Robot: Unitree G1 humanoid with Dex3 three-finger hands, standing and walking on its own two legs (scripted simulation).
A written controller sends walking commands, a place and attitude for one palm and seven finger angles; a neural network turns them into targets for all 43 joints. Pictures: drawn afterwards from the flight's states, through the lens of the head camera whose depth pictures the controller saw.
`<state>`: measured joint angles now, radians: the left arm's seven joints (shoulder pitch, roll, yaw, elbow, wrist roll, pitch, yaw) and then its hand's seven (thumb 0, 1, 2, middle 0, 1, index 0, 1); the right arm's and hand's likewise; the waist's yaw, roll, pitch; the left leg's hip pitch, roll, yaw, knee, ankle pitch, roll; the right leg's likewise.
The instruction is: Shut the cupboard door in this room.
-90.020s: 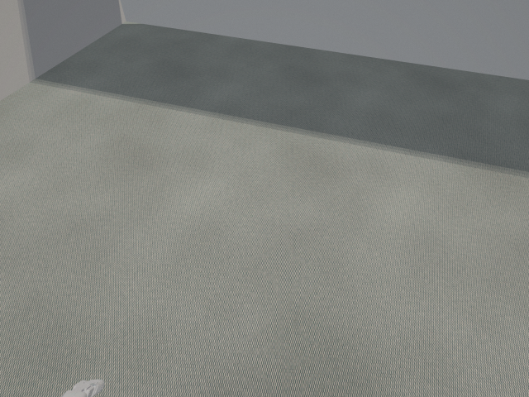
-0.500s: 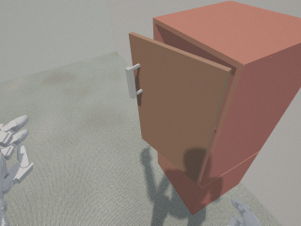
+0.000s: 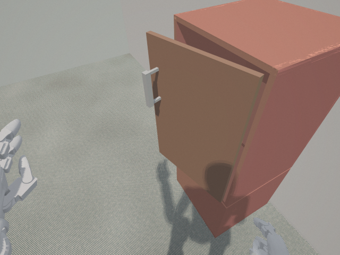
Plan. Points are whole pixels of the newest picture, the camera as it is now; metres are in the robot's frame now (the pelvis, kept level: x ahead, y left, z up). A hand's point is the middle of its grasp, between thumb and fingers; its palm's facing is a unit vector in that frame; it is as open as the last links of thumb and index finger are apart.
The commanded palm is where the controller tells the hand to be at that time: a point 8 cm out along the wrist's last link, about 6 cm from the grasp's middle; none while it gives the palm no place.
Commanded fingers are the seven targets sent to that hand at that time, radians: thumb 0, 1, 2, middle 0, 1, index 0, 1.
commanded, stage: step back with the hand held close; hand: left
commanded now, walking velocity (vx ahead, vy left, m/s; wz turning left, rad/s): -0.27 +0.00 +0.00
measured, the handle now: (152, 87) +0.62 +0.14 +0.07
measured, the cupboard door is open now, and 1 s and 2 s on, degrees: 15 15 15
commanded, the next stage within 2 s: stop stepping back and stand still in 1.68 s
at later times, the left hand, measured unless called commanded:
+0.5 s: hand (7, 203) +0.15 +0.29 +0.15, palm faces +0.39 -0.78 -0.49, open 7.4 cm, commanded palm +0.09 +0.33 +0.17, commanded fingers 0.00 0.90 0.90 -0.20 -0.30 -0.20 -0.30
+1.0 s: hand out of the picture +0.09 +0.30 +0.16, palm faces +0.47 -0.77 -0.43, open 7.4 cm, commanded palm +0.02 +0.34 +0.17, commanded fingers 0.00 0.90 0.90 -0.20 -0.30 -0.20 -0.30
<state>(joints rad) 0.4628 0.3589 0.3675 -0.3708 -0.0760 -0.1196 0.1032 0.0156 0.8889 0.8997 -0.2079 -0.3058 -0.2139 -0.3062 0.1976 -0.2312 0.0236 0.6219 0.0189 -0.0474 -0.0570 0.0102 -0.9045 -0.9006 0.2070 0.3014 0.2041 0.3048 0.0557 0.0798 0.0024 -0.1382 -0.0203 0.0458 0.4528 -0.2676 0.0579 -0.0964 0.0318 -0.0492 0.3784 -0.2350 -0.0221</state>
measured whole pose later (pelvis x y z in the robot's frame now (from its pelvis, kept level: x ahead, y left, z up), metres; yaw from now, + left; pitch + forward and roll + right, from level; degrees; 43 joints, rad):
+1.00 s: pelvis -0.11 +0.03 -0.03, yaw +1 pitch -1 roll -2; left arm 0.46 0.41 0.48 -0.53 -0.01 -0.29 0.13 0.01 0.89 0.90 -0.21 -0.31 -0.21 -0.31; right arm 0.21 -0.22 -0.01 0.58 0.00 -0.05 -0.06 0.01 -0.90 -0.90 0.21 0.30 0.21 0.30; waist 0.00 -0.02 0.04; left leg -0.49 -0.03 0.09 0.74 -0.28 0.12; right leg -0.45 0.04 0.03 0.68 -0.21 0.02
